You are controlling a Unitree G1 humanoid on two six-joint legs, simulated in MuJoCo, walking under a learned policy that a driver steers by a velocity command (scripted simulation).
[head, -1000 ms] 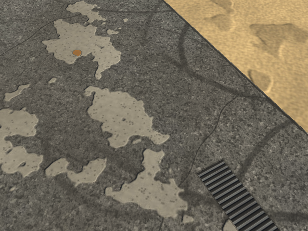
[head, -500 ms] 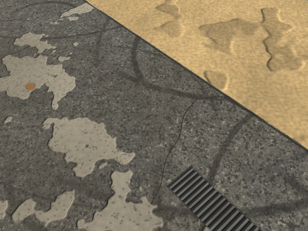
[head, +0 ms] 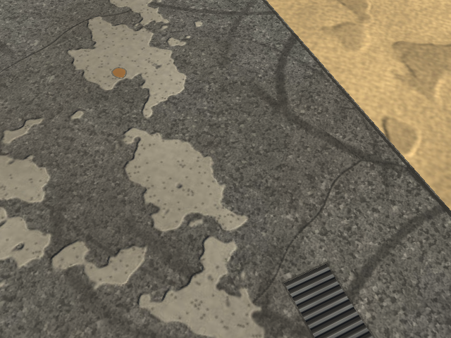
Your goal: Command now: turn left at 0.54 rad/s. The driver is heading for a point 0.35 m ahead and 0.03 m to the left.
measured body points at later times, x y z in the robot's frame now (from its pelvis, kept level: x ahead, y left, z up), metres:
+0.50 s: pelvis +0.03 -0.05 +0.01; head +0.08 -0.06 +0.45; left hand +0.08 +0.25 -0.08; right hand +0.27 -0.28 -0.10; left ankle -0.02 +0.08 -0.66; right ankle +0.07 -0.16 -0.74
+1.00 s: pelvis +0.09 +0.03 +0.01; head +0.10 +0.05 +0.46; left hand +0.11 +0.33 -0.11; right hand +0.25 -0.21 -0.10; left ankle -0.03 +0.07 -0.74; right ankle +0.28 -0.09 -0.66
